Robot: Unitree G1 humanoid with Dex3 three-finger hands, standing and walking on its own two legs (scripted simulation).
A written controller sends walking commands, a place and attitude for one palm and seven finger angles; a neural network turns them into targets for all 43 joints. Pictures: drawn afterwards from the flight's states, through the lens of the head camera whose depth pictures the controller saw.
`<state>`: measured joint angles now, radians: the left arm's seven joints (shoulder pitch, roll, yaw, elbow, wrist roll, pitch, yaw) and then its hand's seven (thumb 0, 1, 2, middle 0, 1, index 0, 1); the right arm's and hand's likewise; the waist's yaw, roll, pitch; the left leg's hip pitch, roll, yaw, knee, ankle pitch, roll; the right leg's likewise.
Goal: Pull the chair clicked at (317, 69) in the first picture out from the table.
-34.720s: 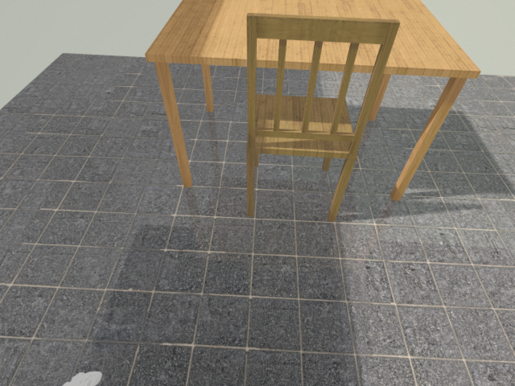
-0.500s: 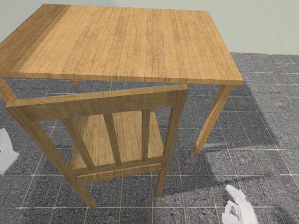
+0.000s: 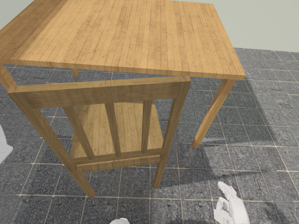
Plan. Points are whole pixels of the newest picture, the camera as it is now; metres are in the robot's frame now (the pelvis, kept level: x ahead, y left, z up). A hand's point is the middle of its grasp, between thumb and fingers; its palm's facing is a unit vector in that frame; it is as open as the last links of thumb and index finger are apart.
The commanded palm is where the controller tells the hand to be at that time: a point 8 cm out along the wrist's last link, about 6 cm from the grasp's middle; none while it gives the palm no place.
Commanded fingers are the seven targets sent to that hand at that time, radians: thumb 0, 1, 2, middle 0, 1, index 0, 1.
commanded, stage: step back with the hand held close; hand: left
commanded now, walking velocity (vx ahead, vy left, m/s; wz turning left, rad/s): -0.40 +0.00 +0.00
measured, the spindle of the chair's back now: (114, 133) +0.39 +0.16 -0.06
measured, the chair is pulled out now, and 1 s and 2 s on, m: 0.18 0.18 0.18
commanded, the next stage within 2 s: stop stepping back and stand still in 0.36 s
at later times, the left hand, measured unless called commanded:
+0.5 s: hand out of the picture +0.10 +0.25 +0.18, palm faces +0.42 -0.78 -0.47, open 7.4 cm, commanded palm +0.04 +0.29 +0.19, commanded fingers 0.00 0.90 0.90 -0.20 -0.30 -0.20 -0.30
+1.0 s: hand out of the picture +0.01 +0.27 +0.17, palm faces +0.51 -0.79 -0.35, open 7.4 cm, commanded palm -0.04 +0.31 +0.19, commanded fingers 0.00 0.90 0.90 -0.20 -0.30 -0.20 -0.30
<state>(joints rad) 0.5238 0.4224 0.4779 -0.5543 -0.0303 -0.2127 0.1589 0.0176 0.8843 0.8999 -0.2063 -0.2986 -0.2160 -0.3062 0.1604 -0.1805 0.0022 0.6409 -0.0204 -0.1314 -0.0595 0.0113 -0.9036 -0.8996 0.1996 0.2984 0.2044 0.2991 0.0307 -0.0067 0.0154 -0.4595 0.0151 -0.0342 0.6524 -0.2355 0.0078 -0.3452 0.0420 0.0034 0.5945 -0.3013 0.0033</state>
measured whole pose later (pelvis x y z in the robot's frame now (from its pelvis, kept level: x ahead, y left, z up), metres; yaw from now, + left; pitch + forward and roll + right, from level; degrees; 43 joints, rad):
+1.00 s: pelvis -0.17 +0.00 +0.00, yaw +2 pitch -4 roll -2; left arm 0.49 0.36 0.38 -0.43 -0.01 -0.16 0.16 0.02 0.88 0.90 -0.20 -0.30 -0.21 -0.31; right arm 0.27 -0.22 0.01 0.69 0.00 -0.12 -0.05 0.01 -0.90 -0.90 0.20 0.30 0.20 0.30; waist -0.01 -0.01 -0.03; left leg -0.33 0.01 0.01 0.65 -0.31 0.04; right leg -0.30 -0.01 0.00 0.59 -0.29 0.01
